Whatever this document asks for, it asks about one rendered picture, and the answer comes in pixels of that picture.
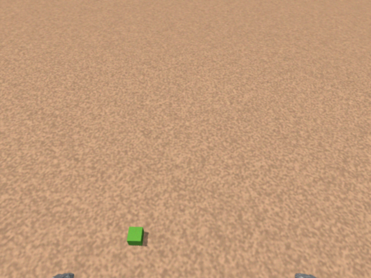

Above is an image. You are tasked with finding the cube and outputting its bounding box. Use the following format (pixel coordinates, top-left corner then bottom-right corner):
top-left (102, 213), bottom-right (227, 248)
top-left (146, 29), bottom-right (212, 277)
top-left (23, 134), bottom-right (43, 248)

top-left (127, 226), bottom-right (144, 246)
